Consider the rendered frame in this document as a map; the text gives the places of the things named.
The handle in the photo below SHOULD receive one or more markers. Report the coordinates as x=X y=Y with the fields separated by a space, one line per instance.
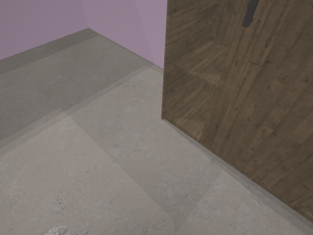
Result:
x=250 y=12

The robot left hand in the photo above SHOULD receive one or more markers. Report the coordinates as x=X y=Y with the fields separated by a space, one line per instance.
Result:
x=61 y=230

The wardrobe door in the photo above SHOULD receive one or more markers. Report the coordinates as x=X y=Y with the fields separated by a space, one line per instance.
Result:
x=308 y=204
x=261 y=116

